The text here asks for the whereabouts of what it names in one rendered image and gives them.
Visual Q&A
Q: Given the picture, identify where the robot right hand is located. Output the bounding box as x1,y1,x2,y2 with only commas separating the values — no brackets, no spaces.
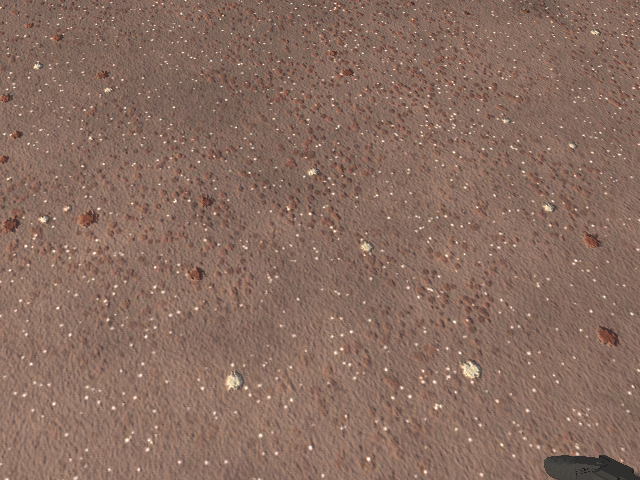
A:
544,455,640,480

